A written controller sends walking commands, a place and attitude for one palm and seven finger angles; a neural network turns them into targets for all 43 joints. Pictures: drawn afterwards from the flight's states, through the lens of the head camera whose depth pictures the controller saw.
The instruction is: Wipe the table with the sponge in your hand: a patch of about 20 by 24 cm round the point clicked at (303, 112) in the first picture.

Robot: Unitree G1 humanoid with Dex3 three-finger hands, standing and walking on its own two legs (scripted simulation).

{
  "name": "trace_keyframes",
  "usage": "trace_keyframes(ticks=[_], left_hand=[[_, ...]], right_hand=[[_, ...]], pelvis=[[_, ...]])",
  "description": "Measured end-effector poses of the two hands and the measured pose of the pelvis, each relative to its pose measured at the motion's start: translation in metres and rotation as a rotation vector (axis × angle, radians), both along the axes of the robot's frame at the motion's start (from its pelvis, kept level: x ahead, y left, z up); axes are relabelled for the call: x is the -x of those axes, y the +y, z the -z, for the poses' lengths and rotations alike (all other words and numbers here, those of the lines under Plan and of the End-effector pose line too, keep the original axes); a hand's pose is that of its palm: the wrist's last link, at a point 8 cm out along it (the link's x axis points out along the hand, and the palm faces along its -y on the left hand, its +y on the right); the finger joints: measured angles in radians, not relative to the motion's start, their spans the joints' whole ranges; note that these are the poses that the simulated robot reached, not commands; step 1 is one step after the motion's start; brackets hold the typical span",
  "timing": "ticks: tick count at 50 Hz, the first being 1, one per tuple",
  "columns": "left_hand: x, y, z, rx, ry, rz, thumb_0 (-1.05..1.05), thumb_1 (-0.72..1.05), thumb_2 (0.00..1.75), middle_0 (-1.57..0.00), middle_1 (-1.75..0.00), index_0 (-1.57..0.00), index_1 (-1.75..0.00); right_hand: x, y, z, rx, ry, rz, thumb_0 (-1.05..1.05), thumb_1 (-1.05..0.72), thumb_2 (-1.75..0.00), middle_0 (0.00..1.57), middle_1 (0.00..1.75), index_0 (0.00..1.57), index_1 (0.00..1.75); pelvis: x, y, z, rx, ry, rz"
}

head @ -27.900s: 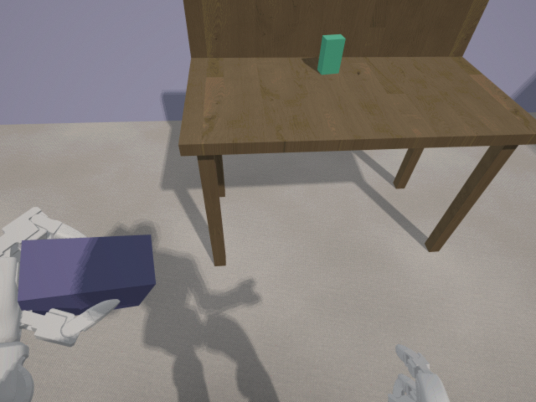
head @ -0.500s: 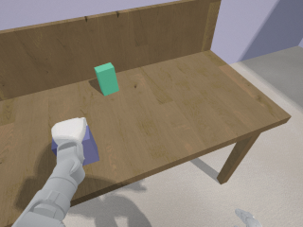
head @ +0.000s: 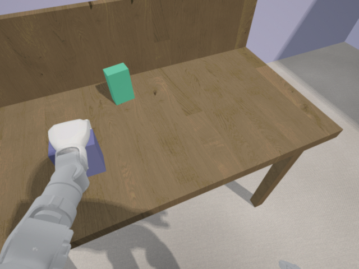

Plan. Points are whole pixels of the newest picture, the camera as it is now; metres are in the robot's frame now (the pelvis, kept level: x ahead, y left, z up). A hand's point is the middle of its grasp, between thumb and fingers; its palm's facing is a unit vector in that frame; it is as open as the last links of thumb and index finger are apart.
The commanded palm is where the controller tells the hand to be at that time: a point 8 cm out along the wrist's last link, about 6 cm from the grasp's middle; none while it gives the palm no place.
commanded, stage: wipe forward along the middle lane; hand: left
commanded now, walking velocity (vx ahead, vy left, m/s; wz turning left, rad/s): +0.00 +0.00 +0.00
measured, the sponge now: (81, 160) +0.38 +0.28 -0.02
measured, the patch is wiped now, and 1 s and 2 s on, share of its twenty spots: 1.00 1.00 1.00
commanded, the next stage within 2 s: slide back across to the first lane in 0.48 s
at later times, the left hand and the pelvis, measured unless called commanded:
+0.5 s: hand (75, 135) +0.44 +0.30 +0.02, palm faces -0.11 +0.00 -0.99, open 9.6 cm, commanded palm +0.42 +0.29 +0.05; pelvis +0.00 +0.01 +0.00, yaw -1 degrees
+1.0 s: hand (60, 135) +0.43 +0.34 +0.02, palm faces -0.10 -0.02 -0.99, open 9.6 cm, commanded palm +0.40 +0.33 +0.07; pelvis +0.02 +0.03 +0.00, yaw -1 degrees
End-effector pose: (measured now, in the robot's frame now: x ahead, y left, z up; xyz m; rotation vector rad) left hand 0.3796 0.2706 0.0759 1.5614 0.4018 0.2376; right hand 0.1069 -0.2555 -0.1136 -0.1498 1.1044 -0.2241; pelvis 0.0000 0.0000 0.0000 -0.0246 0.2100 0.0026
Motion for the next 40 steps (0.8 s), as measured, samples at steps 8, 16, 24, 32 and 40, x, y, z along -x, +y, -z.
trace_keyframes(ticks=[8,16,24,32,40], left_hand=[[-0.015,0.005,0.0,-0.002,-0.002,0.001,0.01,-0.48,1.08,-0.78,-1.39,-0.79,-1.39],[-0.028,0.012,0.0,-0.004,0.0,-0.004,0.01,-0.48,1.09,-0.78,-1.39,-0.79,-1.39],[-0.042,0.02,-0.001,-0.003,0.005,-0.013,0.01,-0.48,1.09,-0.78,-1.39,-0.79,-1.39],[-0.055,0.029,-0.001,-0.006,0.015,-0.011,0.01,-0.48,1.09,-0.78,-1.39,-0.79,-1.39],[-0.053,0.037,-0.002,0.016,-0.007,-0.005,0.0,-0.48,1.09,-0.78,-1.39,-0.79,-1.39]], right_hand=[[0.008,0.006,0.004,-0.003,0.035,0.006,0.0,-0.91,-0.9,0.2,0.3,0.2,0.3],[0.017,0.01,0.005,-0.001,0.065,0.016,0.0,-0.91,-0.9,0.2,0.3,0.2,0.3],[0.029,0.009,0.005,0.016,0.093,0.033,0.0,-0.91,-0.9,0.2,0.3,0.2,0.3],[0.048,0.007,0.005,0.032,0.135,0.058,0.0,-0.91,-0.9,0.2,0.3,0.2,0.3],[0.056,0.012,0.003,0.019,0.159,0.087,0.0,-0.91,-0.9,0.2,0.3,0.2,0.3]], pelvis=[[-0.002,0.006,0.002,0.004,0.023,0.001],[-0.004,0.01,0.003,0.01,0.04,0.003],[-0.004,0.014,0.004,0.016,0.059,0.007],[-0.005,0.018,0.006,0.022,0.08,0.011],[-0.011,0.022,0.003,0.023,0.069,0.023]])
